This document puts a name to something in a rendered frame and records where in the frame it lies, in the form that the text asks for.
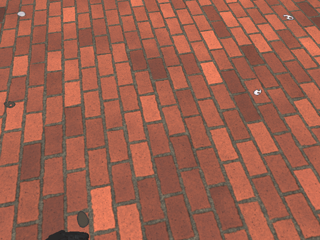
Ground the left robot hand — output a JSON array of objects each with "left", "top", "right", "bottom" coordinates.
[{"left": 45, "top": 230, "right": 89, "bottom": 240}]

